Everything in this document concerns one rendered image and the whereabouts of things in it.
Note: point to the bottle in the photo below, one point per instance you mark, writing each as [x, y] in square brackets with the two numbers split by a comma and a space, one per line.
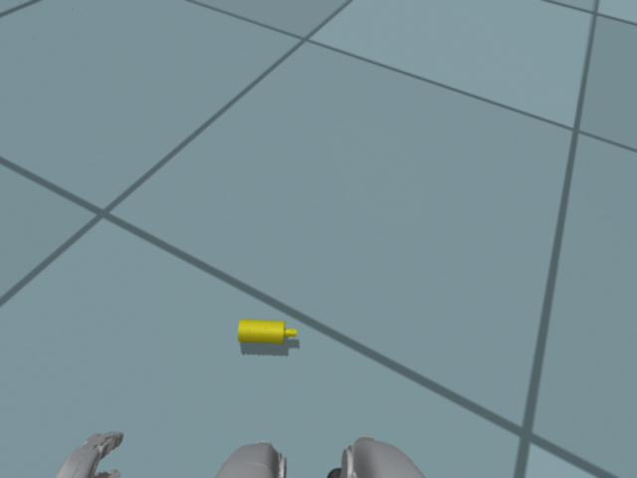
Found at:
[264, 331]

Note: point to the left robot hand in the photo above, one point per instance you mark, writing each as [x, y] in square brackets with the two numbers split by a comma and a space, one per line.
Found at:
[82, 462]

